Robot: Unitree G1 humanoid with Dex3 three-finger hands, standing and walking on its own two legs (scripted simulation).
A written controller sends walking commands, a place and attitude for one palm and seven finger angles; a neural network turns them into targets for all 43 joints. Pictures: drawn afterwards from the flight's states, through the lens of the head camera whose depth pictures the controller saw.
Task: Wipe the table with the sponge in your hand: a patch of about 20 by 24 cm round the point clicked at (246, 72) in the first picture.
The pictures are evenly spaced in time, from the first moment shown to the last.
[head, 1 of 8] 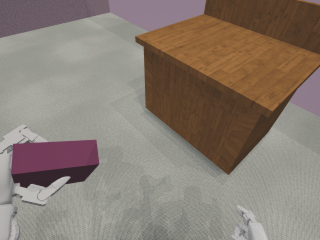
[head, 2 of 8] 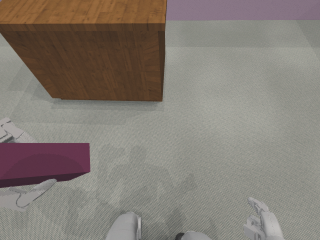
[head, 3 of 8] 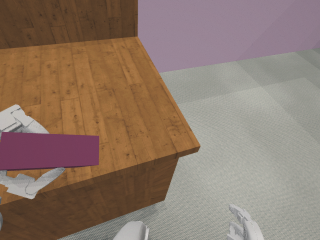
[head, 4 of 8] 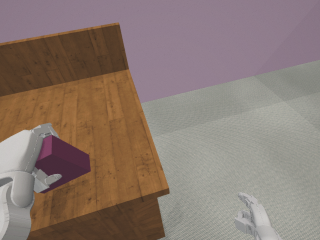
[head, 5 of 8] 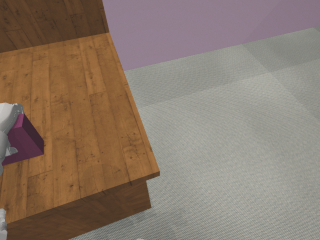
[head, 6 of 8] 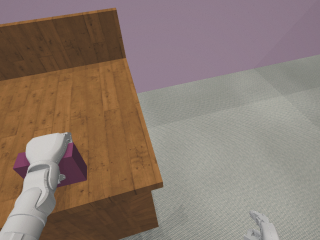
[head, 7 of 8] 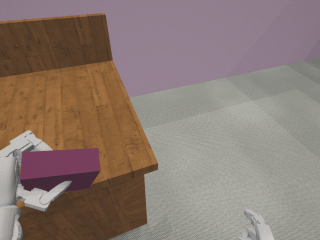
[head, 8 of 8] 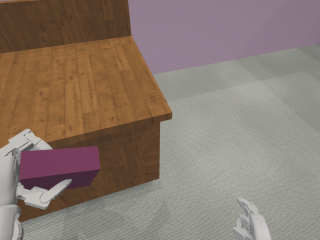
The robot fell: no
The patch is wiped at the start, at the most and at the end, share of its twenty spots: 0.00 1.00 1.00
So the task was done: yes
